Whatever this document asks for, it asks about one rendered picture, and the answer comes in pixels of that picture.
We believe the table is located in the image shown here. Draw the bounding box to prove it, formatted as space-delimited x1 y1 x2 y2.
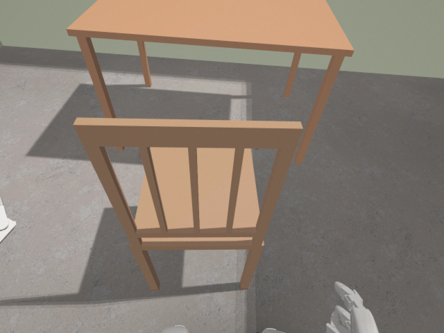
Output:
66 0 354 164

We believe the chair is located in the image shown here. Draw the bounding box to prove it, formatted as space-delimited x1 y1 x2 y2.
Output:
73 117 303 291

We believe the right robot hand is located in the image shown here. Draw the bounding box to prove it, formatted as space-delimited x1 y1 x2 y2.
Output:
326 282 379 333

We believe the left robot hand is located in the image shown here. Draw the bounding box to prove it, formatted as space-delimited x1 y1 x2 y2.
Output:
0 196 16 243

